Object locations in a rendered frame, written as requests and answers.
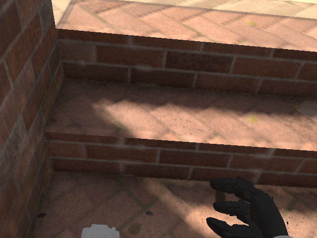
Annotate robot left thigh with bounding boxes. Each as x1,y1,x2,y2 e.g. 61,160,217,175
82,224,120,238

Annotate robot right hand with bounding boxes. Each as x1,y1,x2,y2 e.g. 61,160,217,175
206,176,289,238

